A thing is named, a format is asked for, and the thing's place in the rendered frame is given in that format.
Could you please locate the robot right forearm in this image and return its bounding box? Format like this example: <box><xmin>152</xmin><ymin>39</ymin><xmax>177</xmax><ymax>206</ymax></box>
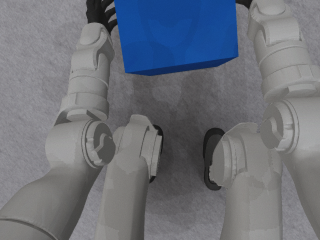
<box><xmin>247</xmin><ymin>0</ymin><xmax>320</xmax><ymax>104</ymax></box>

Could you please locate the left robot hand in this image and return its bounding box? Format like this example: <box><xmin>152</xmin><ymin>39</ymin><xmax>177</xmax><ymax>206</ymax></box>
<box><xmin>86</xmin><ymin>0</ymin><xmax>118</xmax><ymax>36</ymax></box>

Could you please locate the robot left upper arm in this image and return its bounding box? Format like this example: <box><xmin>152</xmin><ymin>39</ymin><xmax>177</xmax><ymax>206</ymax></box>
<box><xmin>0</xmin><ymin>119</ymin><xmax>116</xmax><ymax>240</ymax></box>

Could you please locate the left robot shin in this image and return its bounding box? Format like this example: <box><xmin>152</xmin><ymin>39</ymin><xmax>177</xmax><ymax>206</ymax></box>
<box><xmin>112</xmin><ymin>114</ymin><xmax>155</xmax><ymax>177</ymax></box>

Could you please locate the robot right upper arm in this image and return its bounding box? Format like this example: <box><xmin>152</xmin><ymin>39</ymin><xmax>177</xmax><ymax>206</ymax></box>
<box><xmin>259</xmin><ymin>97</ymin><xmax>320</xmax><ymax>240</ymax></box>

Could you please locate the robot left forearm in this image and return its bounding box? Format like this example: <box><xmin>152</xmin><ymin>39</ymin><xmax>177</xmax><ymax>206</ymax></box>
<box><xmin>45</xmin><ymin>22</ymin><xmax>115</xmax><ymax>156</ymax></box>

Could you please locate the robot right foot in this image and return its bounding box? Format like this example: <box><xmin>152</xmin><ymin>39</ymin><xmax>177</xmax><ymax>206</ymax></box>
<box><xmin>203</xmin><ymin>128</ymin><xmax>225</xmax><ymax>191</ymax></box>

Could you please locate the right robot hand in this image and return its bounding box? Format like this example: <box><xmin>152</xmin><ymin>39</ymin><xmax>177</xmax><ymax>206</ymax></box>
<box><xmin>235</xmin><ymin>0</ymin><xmax>253</xmax><ymax>11</ymax></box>

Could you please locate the carton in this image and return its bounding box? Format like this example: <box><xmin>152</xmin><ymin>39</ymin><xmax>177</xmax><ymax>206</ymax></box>
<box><xmin>114</xmin><ymin>0</ymin><xmax>239</xmax><ymax>76</ymax></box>

